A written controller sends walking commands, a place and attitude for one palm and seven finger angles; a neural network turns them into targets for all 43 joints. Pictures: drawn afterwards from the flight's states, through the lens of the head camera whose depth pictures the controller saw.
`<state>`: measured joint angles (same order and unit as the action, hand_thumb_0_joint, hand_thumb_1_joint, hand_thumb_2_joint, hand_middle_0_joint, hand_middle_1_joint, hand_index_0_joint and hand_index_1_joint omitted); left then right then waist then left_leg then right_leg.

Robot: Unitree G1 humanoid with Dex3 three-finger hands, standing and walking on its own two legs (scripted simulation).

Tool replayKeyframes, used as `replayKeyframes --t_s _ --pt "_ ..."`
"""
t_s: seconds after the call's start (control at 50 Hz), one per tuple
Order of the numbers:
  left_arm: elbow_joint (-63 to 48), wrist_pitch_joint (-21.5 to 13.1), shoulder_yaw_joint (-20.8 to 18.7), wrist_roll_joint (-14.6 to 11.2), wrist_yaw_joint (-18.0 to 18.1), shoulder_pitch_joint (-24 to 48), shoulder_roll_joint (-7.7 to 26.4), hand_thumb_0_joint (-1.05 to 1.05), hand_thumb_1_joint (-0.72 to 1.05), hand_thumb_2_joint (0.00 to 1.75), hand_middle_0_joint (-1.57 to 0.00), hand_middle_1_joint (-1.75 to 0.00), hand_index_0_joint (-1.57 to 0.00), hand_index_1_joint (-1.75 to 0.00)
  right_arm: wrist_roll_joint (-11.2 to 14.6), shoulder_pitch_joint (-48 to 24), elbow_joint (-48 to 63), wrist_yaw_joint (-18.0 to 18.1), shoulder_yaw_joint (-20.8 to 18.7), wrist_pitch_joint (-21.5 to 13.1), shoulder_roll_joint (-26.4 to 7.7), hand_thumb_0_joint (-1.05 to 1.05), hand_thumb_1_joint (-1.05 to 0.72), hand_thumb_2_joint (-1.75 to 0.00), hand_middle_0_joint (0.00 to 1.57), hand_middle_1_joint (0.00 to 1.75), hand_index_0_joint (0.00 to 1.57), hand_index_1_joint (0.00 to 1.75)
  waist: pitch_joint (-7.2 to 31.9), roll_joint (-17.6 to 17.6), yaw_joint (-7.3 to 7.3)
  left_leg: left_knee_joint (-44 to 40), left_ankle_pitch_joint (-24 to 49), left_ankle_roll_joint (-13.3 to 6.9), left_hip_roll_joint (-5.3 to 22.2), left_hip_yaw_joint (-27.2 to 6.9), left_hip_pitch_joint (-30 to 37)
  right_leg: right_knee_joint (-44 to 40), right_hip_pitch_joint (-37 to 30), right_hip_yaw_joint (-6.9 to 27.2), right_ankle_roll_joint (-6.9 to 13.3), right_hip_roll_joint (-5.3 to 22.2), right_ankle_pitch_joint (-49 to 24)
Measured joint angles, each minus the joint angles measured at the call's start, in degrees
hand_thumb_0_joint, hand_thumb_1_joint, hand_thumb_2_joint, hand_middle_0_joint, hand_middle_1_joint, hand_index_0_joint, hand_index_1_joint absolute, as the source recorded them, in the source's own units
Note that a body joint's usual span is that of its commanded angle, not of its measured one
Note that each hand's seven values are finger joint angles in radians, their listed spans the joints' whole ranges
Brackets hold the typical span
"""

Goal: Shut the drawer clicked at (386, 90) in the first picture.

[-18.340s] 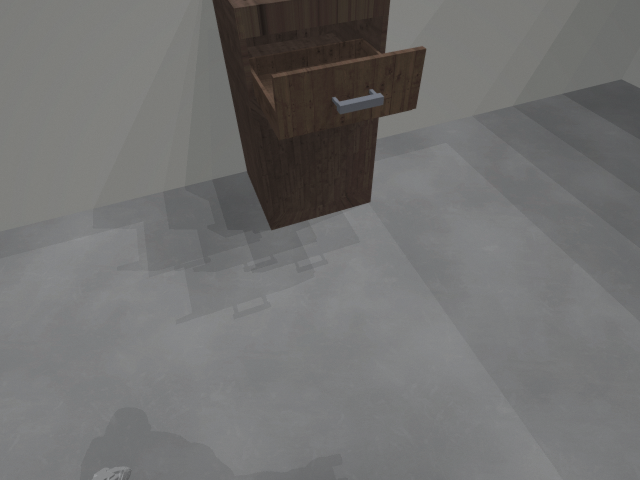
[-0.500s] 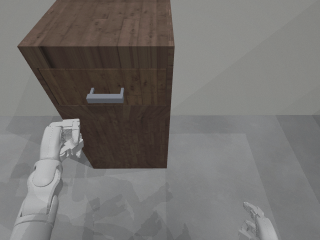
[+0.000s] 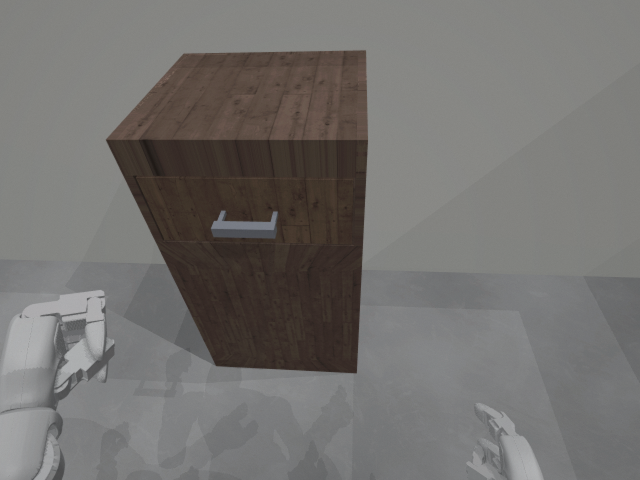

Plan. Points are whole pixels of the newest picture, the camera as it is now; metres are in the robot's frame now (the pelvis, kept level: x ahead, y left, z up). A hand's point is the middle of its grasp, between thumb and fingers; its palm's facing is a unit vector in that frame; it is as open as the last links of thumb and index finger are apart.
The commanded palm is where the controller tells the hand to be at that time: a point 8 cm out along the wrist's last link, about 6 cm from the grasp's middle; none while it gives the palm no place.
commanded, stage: draw the hand back to the body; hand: left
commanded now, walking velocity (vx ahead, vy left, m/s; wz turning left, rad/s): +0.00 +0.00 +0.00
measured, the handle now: (246, 222) +0.60 +0.24 -0.06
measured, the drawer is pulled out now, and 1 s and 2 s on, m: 0.00 0.00 0.00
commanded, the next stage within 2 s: step back with the hand held close in 0.24 s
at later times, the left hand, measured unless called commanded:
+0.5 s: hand (81, 364) +0.17 +0.24 +0.16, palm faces +0.40 -0.81 -0.43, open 3.3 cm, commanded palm +0.11 +0.27 +0.17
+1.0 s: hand (35, 417) +0.13 +0.26 +0.15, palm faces +0.34 -0.80 -0.50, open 3.2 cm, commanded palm +0.06 +0.30 +0.17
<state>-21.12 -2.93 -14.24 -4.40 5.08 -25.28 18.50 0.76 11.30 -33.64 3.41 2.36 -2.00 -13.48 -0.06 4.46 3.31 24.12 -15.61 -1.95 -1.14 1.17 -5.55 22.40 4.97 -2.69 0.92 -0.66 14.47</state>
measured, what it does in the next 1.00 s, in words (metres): shifts its weight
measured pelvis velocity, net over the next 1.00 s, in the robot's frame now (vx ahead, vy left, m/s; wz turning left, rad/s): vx -0.07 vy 0.02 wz -0.01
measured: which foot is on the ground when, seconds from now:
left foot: down 0.00-1.00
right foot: down 0.00-1.00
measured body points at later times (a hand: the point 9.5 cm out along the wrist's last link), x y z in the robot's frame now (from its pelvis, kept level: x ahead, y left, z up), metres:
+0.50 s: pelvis -0.02 -0.01 +0.00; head -0.03 -0.03 +0.45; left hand +0.14 +0.28 +0.19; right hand +0.17 -0.23 -0.09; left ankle -0.03 +0.09 -0.74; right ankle -0.02 -0.11 -0.74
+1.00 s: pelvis -0.07 +0.02 -0.01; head -0.04 +0.02 +0.44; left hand +0.10 +0.30 +0.18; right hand +0.12 -0.22 -0.09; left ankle -0.03 +0.09 -0.74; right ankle -0.02 -0.11 -0.74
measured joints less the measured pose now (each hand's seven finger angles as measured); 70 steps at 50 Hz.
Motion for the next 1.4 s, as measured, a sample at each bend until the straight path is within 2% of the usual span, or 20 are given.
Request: replayKeyframes --t_s 0.14,0.28,0.38,0.5,0.62,0.72,0.82,1.2,1.34,1.4 --pt "-6.69 -2.43 -3.00 -0.04 0.27 -6.83 1.04 0.01 0.89 0.90 -1.40 -1.60 -1.41 -1.60 0.12 0.87 -0.70 0.41 -1.08 -2.07 -0.31 0.02 -0.90 -0.90 0.20 0.30 0.20 0.29 0.44 0.63 0.56 0.60 -0.14 0.27 0.36 -0.20 0.26 0.15 -0.50 -0.20 0.26 -0.35 -0.06" --pt "-3.63 -2.80 -2.06 0.39 0.65 -4.96 -0.74 0.01 0.89 0.90 -1.40 -1.60 -1.41 -1.60 0.04 0.41 -1.34 1.11 -1.27 -3.03 -0.15 0.02 -0.90 -0.90 0.20 0.30 0.20 0.29 -0.32 0.68 0.75 1.00 0.30 0.48 0.53 -0.48 0.03 0.61 -0.31 -0.51 0.56 -0.50 -0.33" --pt "-4.07 -2.95 -1.46 0.56 0.84 -4.90 -0.70 0.02 0.89 0.90 -1.40 -1.60 -1.41 -1.60 -0.11 0.68 -1.55 1.18 -1.03 -4.21 0.28 0.02 -0.90 -0.90 0.20 0.30 0.20 0.29 -0.30 0.39 0.42 0.89 0.40 0.67 0.74 -0.28 0.39 0.62 -0.52 -0.31 0.75 -0.71 -0.47" --pt "-4.41 -7.06 -5.37 1.15 0.60 -6.40 0.41 0.01 0.89 0.90 -1.40 -1.60 -1.41 -1.60 -0.51 -0.20 -0.25 0.09 -1.70 -1.33 0.21 0.02 -0.90 -0.90 0.20 0.30 0.20 0.30 0.68 0.38 -2.03 2.21 0.55 0.58 1.32 -0.40 -3.86 -0.49 2.63 -0.45 0.63 -1.28 -1.93" --pt "-5.45 -7.85 -4.83 1.37 0.74 -9.40 1.08 0.01 0.89 0.90 -1.40 -1.60 -1.41 -1.60 -0.24 -0.22 0.52 0.42 -3.36 1.53 -0.68 0.02 -0.90 -0.90 0.20 0.30 0.20 0.30 -0.20 -0.61 -3.37 1.04 2.12 -0.24 0.20 0.41 -6.37 0.28 6.15 0.28 -0.26 -0.11 -2.69" --pt "-7.65 -7.79 -5.47 1.40 1.13 -10.88 2.93 0.01 0.89 0.90 -1.40 -1.60 -1.41 -1.60 0.07 0.00 1.03 1.02 -4.01 2.71 -0.56 0.02 -0.90 -0.90 0.20 0.30 0.20 0.29 -1.07 -1.86 -3.44 1.42 2.80 -0.87 -0.54 0.87 -8.17 1.71 8.46 0.68 -0.89 0.68 -2.90" --pt "-9.27 -8.29 -6.54 1.79 1.73 -10.80 3.90 0.01 0.89 0.90 -1.40 -1.60 -1.41 -1.60 0.06 -0.30 1.83 1.18 -3.80 2.48 0.07 0.02 -0.90 -0.90 0.20 0.30 0.20 0.29 -1.43 -2.69 -3.25 2.43 3.33 -1.46 -1.04 1.22 -10.02 3.19 10.55 0.96 -1.37 1.24 -3.29" --pt "-12.41 -11.31 -8.47 4.16 2.50 -9.60 3.22 0.01 0.88 0.90 -1.40 -1.60 -1.41 -1.60 -0.58 -0.15 2.93 1.14 -2.48 -1.38 1.18 0.02 -0.90 -0.90 0.20 0.30 0.20 0.30 -2.38 -3.96 -2.71 9.96 3.20 -2.11 -0.59 1.20 -17.00 9.28 16.77 0.67 -1.49 1.08 -3.91" --pt "-13.46 -12.68 -8.22 3.53 2.82 -9.31 3.25 0.01 0.88 0.90 -1.40 -1.60 -1.41 -1.60 -0.82 0.17 1.39 0.52 -3.34 -1.07 0.57 0.02 -0.90 -0.90 0.20 0.30 0.20 0.30 -1.82 -3.98 -3.84 12.37 1.77 -1.42 -0.03 0.43 -19.59 8.79 18.00 0.13 -1.12 0.38 -5.04" --pt "-13.89 -13.29 -8.05 3.21 3.23 -9.84 3.89 0.01 0.88 0.90 -1.40 -1.60 -1.41 -1.60 -0.78 0.31 0.74 0.57 -3.69 -0.56 0.38 0.02 -0.90 -0.90 0.20 0.30 0.20 0.30 -1.69 -4.33 -4.64 11.79 3.64 -1.58 -0.09 0.19 -20.12 8.02 18.27 -0.05 -1.38 0.38 -5.86"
